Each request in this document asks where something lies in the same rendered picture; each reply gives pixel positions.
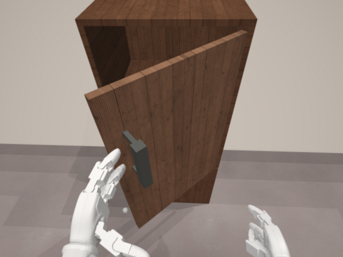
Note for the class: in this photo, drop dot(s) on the cupboard door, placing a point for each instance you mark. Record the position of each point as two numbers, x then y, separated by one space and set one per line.
178 109

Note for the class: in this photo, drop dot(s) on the robot right hand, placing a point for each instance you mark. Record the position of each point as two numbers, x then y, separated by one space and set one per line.
271 242

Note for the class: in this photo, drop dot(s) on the robot left hand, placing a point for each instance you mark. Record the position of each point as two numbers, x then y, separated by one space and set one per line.
92 205

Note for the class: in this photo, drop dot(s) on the robot left forearm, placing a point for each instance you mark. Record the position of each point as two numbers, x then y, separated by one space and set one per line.
80 250

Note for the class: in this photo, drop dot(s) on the handle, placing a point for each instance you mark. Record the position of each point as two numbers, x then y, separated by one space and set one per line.
141 160

